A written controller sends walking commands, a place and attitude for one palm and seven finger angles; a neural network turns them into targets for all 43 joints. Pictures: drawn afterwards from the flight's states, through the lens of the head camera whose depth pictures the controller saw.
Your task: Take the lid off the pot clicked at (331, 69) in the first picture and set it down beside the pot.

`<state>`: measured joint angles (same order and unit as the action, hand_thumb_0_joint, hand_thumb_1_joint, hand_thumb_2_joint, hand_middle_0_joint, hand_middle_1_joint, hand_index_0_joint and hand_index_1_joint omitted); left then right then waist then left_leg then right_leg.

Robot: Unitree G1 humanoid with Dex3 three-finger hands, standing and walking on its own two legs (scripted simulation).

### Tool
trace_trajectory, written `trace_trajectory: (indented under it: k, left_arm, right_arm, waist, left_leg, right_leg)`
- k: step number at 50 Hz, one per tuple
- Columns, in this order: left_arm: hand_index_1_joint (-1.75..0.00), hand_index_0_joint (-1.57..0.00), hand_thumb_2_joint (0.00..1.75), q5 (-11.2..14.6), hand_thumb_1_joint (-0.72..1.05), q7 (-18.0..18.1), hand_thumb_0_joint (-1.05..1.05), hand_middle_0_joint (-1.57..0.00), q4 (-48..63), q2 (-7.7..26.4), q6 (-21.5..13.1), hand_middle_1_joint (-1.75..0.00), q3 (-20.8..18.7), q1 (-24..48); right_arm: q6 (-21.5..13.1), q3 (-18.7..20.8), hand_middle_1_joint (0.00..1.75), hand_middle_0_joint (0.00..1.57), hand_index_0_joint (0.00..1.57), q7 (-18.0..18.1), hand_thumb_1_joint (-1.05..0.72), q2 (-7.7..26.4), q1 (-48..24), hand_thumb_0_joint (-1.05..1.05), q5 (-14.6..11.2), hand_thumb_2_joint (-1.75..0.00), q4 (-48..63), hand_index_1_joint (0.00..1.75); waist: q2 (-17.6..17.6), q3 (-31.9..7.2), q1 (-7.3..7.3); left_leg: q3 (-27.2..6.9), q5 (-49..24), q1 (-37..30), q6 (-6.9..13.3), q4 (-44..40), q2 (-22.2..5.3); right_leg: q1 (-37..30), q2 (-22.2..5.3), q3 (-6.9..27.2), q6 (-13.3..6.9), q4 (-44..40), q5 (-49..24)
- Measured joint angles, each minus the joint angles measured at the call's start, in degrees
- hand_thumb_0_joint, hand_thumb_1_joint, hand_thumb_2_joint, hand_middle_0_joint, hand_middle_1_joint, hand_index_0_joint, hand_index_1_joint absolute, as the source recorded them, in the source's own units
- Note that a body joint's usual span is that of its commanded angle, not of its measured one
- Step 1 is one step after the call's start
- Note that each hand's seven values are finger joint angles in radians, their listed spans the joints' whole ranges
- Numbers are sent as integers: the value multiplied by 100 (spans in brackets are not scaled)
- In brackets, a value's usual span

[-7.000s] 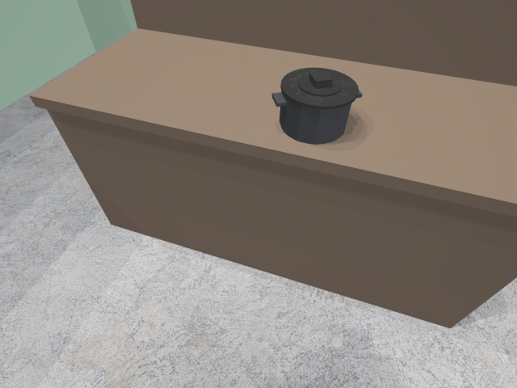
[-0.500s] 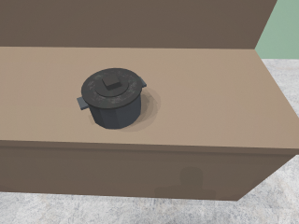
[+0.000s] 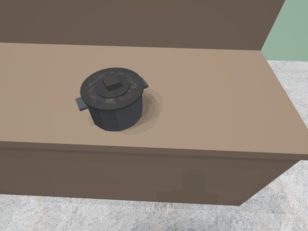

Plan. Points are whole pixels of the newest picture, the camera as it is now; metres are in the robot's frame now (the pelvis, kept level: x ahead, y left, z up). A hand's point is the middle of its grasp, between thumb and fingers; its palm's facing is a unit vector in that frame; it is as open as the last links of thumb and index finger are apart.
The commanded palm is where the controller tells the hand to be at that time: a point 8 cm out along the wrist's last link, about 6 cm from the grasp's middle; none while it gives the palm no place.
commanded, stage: look again from close up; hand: left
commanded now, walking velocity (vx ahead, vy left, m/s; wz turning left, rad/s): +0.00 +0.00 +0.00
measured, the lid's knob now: (111, 81) +0.52 +0.17 +0.09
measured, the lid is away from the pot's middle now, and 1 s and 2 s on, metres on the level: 0.00 0.00 0.00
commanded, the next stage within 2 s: lift the closed hand beside the body in 1.20 s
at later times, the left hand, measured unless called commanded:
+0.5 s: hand out of the picture -0.02 +0.17 -0.18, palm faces +0.03 -0.99 -0.16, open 7.3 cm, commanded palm none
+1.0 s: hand out of the picture -0.03 +0.18 -0.18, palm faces +0.04 -0.99 -0.15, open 7.3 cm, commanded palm none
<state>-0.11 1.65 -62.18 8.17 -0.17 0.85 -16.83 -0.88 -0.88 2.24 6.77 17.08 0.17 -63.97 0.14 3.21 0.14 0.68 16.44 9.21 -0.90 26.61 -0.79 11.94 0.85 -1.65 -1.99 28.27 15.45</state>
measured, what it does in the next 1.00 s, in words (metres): stands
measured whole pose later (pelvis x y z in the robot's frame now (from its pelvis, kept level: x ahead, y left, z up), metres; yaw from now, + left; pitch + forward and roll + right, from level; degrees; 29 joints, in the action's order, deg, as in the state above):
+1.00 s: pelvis -0.01 +0.02 +0.00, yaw +0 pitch -1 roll +0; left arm -0.3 1.9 -62.6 7.2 -0.1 0.8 -18.7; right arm -1.7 -0.8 2.3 5.2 17.8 -0.1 -65.0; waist -1.0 3.5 0.6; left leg 1.3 15.7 9.8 1.0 26.7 0.6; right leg 12.0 -0.6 -1.0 -0.2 27.2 14.0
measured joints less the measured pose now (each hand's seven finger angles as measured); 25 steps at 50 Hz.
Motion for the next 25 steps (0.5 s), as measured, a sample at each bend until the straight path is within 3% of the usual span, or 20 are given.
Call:
trace_trajectory:
  k: [25]
  left_arm:
    - [-30,-20,90,-7,91,-4,0,-19,9,-42,6,-30,-2,-92]
  right_arm:
    - [-23,6,29,20,20,-6,-92,-75,18,1,-15,-90,-48,30]
  waist:
    - [-84,39,23]
  left_leg:
    - [18,-55,33,71,-6,41]
  right_leg:
    - [-11,-41,18,68,-100,-108]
